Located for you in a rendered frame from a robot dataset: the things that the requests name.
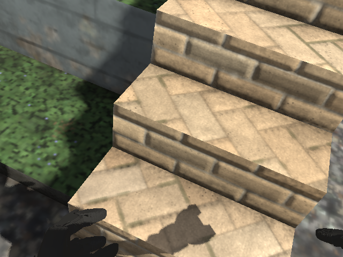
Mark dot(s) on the robot right hand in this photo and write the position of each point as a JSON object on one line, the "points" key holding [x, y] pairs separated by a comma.
{"points": [[331, 236]]}

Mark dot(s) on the robot left hand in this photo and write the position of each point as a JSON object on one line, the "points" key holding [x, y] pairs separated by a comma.
{"points": [[56, 241]]}

